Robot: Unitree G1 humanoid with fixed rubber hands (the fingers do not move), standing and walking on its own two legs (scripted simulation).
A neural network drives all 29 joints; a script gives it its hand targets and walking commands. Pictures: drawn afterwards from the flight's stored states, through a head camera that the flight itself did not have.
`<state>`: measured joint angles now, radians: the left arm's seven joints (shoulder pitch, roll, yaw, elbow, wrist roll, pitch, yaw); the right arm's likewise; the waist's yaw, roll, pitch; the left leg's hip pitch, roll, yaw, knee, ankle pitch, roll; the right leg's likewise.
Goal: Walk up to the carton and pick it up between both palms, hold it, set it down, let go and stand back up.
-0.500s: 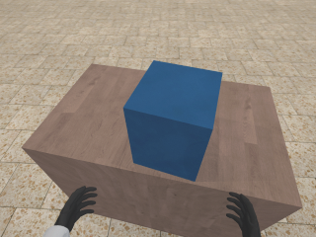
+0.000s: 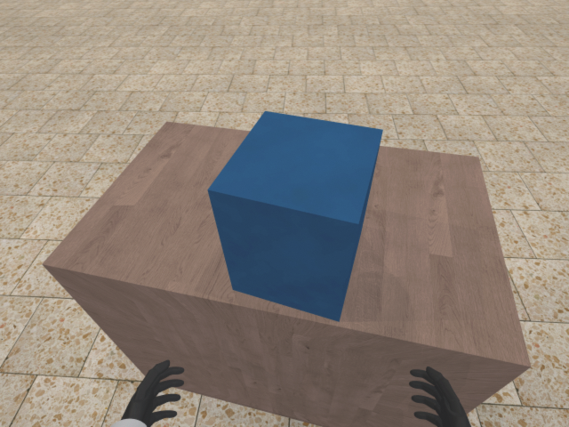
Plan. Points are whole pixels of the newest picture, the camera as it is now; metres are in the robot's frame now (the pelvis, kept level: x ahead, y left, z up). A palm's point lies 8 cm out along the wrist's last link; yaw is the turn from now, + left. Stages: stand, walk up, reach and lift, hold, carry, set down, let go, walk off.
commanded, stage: set down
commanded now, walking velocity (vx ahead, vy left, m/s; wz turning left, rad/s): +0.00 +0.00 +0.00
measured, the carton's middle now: (301, 216) +0.45 +0.02 +0.05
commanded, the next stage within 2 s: let go in 0.38 s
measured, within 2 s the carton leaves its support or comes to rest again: neither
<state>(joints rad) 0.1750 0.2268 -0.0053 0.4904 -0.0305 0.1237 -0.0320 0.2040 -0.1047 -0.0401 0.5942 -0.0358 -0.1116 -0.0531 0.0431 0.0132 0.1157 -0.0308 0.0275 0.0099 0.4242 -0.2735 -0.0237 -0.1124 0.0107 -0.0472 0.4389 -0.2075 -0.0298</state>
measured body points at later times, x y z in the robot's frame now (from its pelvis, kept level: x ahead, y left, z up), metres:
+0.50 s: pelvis +0.01 +0.00 +0.00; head +0.02 +0.00 +0.45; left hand +0.18 +0.22 -0.09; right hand +0.18 -0.22 -0.09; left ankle -0.02 +0.13 -0.74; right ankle +0.03 -0.10 -0.74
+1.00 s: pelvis +0.02 +0.03 +0.00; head +0.02 +0.02 +0.45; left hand +0.18 +0.25 -0.09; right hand +0.16 -0.19 -0.12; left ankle -0.02 +0.13 -0.74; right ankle +0.03 -0.10 -0.74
